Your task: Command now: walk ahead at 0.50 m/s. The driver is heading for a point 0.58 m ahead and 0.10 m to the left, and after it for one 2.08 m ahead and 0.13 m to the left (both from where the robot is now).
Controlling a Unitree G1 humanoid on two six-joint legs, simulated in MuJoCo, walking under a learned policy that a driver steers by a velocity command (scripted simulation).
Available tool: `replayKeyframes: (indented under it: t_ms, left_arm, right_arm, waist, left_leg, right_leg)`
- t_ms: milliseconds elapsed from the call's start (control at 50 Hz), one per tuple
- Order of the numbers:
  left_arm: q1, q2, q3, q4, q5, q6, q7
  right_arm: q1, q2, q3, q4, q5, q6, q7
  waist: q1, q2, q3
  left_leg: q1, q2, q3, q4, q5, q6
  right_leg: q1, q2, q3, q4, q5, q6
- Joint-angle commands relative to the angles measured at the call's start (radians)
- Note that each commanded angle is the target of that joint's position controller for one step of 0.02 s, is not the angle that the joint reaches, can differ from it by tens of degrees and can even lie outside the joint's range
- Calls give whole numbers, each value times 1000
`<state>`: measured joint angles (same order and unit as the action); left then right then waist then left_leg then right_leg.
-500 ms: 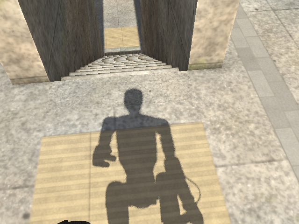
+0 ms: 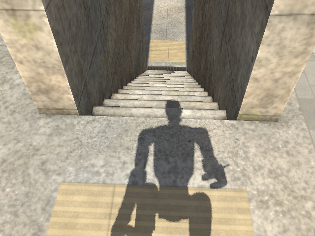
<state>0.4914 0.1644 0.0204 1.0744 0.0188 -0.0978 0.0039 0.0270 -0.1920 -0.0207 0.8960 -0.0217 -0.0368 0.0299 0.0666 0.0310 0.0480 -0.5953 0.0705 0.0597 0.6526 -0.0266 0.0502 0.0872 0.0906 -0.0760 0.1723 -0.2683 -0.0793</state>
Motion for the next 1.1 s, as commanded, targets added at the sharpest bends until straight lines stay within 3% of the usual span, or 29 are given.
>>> replayKeyframes:
  t_ms: [20, 60, 80, 100, 120, 140, 160, 180, 200, 240, 280, 360, 460, 560, 620, 660, 680, 700, 720, 740, 760, 800, 840, 880, 900, 1000, 1020, 1040, 1100]
  left_arm:
    - [68, 147, 27, -5, 9, -2, 14]
    - [33, 161, 31, -5, 11, 0, 18]
    - [18, 168, 33, -4, 8, 3, 17]
    - [4, 161, 29, -12, 2, 4, 15]
    - [19, 109, 13, -51, -21, 1, 7]
    - [113, 68, 13, -46, -37, 4, 2]
    - [16, 144, 36, -53, -10, 10, 5]
    - [-66, 134, 36, -82, -6, 5, -1]
    - [-102, 115, 35, -86, -3, 4, -4]
    - [-80, 82, 33, -77, 18, 29, -15]
    - [-90, 69, 35, -84, 21, 46, -25]
    - [-261, 84, 36, -144, 17, 63, -32]
    - [-447, 72, 23, -205, 3, 58, -34]
    - [-559, 82, 19, -249, 1, 48, -31]
    - [-499, 113, 33, -246, -3, 35, -18]
    - [-237, 143, 56, -161, 7, 18, 0]
    - [-40, 219, 80, -121, 36, 7, 14]
    - [8, 315, 102, -120, 48, 9, 11]
    - [-80, 259, 93, -134, 13, 25, 5]
    - [-194, 194, 73, -154, 3, 23, 2]
    - [-244, 131, 55, -162, 13, 22, 0]
    - [-252, 84, 39, -141, 5, 10, 11]
    - [-201, 89, 38, -120, 0, -9, 14]
    - [-184, 126, 46, -110, -1, -27, 11]
    - [-168, 120, 48, -109, 1, -34, 6]
    - [-110, 110, 43, -100, -4, -24, 13]
    - [-102, 135, 50, -105, 0, -26, 14]
    - [-60, 130, 46, -90, -1, -27, 17]
    - [-41, 155, 50, -88, 13, -20, 24]
  right_arm:
    - [-99, -71, -14, -85, 1, -22, -3]
    - [-10, -84, -24, -62, 1, -33, -11]
    - [114, -97, -35, -20, -1, -40, -19]
    - [291, -131, -53, 39, -13, -50, -29]
    - [457, -225, -78, 65, -40, -57, -41]
    - [469, -273, -91, 68, -31, -46, -31]
    - [377, -221, -83, 62, 6, -36, -24]
    - [277, -161, -66, 44, 14, -39, -20]
    - [229, -113, -53, 41, 10, -46, -17]
    - [234, -58, -35, 66, 11, -58, -24]
    - [296, -74, -35, 95, 13, -72, -28]
    - [375, -103, -36, 120, 13, -75, -31]
    - [467, -97, -27, 143, 12, -72, -34]
    - [536, -102, -27, 174, -2, -66, -46]
    - [478, -134, -37, 165, -15, -64, -58]
    - [452, -131, -36, 164, -4, -61, -53]
    - [440, -98, -24, 134, 10, -64, -47]
    - [557, 9, -3, 115, 46, -60, -37]
    - [486, -109, -33, 127, 18, -52, -42]
    - [395, -119, -40, 95, 11, -53, -36]
    - [354, -111, -42, 88, 5, -55, -28]
    - [373, -64, -41, 92, -18, -29, -18]
    - [365, -37, -41, 82, -22, -5, -9]
    - [296, -38, -42, 44, -20, 13, -4]
    - [252, -43, -43, 22, -17, 24, -3]
    - [80, -30, -34, -59, -9, 32, 13]
    - [53, -23, -30, -73, -11, 37, 12]
    - [31, -23, -28, -84, -31, 37, 11]
    - [-6, -50, -33, -101, -33, 28, 10]
  waist:
    - [-20, -97, 73]
    - [-69, -105, 30]
    - [-120, -98, -32]
    - [-188, -69, -127]
    - [-224, 53, -263]
    - [-178, 199, -347]
    - [-152, 49, -226]
    - [-119, 22, -94]
    - [-91, -7, -39]
    - [-40, 18, -14]
    - [-28, 19, -15]
    - [-49, 20, 38]
    - [-97, 27, 57]
    - [-126, 37, 74]
    - [-76, 42, 36]
    - [30, 15, -91]
    - [97, -54, -216]
    - [41, -260, -336]
    - [31, -109, -276]
    - [-10, -74, -128]
    - [-23, -34, -70]
    - [-76, -90, -22]
    - [-88, -82, -18]
    - [-98, -89, 8]
    - [-94, -83, 17]
    - [-62, -110, 46]
    - [-56, -117, 58]
    - [-49, -93, 50]
    - [-44, -86, 51]
  left_leg:
    - [-36, -24, 15, -61, -65, 31]
    - [119, -74, 38, -111, -142, 65]
    - [268, -108, 53, -158, -138, 86]
    - [508, -85, 22, -190, -103, 118]
    - [803, 168, -283, -208, -198, 194]
    - [940, 375, -713, -338, -198, 315]
    - [826, 314, -652, -375, -283, 278]
    - [672, 279, -507, -411, -257, 244]
    - [564, 229, -411, -449, -178, 208]
    - [449, 158, -280, -486, -67, 161]
    - [434, 141, -228, -500, 33, 163]
    - [459, 117, -171, -547, 55, 158]
    - [534, 99, -120, -541, 169, 135]
    - [689, 140, -111, -485, 289, 151]
    - [713, 155, -91, -365, 529, 135]
    - [627, 101, -54, -67, 627, 102]
    - [405, 53, -34, 215, 339, 81]
    - [29, -135, 26, 587, -420, 34]
    - [-56, -98, -98, 659, -457, 48]
    - [-70, -43, -109, 627, -361, 54]
    - [-28, -12, -118, 577, -302, 49]
    - [53, 20, -119, 499, -256, 33]
    - [50, 19, -107, 498, -226, 28]
    - [-6, 30, -93, 467, -141, 22]
    - [-41, 32, -85, 435, -101, 16]
    - [-25, 11, -12, 137, 60, 0]
    - [-12, 3, 14, 89, 75, 1]
    - [-13, -3, 13, 67, 68, 12]
    - [-1, -18, 17, -4, -21, 50]
  right_leg:
    - [38, -322, 132, 26, 588, -119]
    - [38, -317, 104, 145, 819, -97]
    - [21, -297, 85, 286, 907, -83]
    - [-91, -257, 53, 487, 817, -63]
    - [-365, -181, 4, 815, 445, -30]
    - [-640, -8, 23, 1114, -284, -8]
    - [-719, -77, 129, 1159, -203, -24]
    - [-731, -117, 124, 1117, -103, -26]
    - [-692, -149, 120, 1059, -43, -23]
    - [-601, -178, 111, 983, -8, -1]
    - [-596, -178, 91, 950, 12, 16]
    - [-727, -204, 60, 821, 143, 47]
    - [-738, -181, 20, 579, 264, 57]
    - [-745, -149, 1, 448, 224, 22]
    - [-603, -104, -15, 381, 109, -24]
    - [-263, -54, -37, 278, 117, -66]
    - [26, -243, 172, 253, 14, -121]
    - [287, -552, 665, 144, -96, -255]
    - [178, -525, 712, 67, -190, -238]
    - [22, -484, 538, 44, -191, -199]
    - [-104, -443, 429, 0, -90, -165]
    - [-226, -367, 249, -40, 50, -95]
    - [-242, -357, 167, -46, 166, -86]
    - [-252, -343, 84, -64, 234, -64]
    - [-236, -337, 47, -56, 304, -56]
    - [-211, -293, -92, -21, 400, -27]
    - [-203, -303, -107, -4, 443, -23]
    - [-169, -330, -94, 5, 465, -35]
    - [-73, -365, -98, 49, 552, -60]
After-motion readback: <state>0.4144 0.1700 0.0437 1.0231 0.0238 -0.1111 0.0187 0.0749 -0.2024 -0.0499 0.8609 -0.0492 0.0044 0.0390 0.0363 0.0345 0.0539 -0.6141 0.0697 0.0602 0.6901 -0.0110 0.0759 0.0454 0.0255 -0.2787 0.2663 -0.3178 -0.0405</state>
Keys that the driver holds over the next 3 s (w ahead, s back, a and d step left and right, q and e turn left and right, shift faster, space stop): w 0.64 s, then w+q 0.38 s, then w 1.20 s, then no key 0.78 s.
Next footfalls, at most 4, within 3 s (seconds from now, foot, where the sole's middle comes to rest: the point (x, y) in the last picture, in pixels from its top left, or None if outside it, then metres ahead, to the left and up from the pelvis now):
0.10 left None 0.23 0.10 -0.78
0.68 right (193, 224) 0.53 -0.07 -0.78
1.20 left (145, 171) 0.77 0.15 -0.78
1.68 right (174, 133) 0.99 0.02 -0.78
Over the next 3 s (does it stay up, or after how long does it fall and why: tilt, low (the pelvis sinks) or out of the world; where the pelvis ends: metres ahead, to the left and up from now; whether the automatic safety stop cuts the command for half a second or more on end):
stays up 1.15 0.17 -0.21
